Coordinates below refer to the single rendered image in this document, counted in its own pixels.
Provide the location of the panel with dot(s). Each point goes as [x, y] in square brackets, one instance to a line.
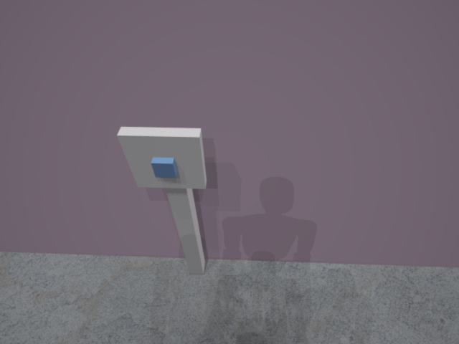
[140, 145]

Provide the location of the button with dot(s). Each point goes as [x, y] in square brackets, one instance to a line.
[164, 167]

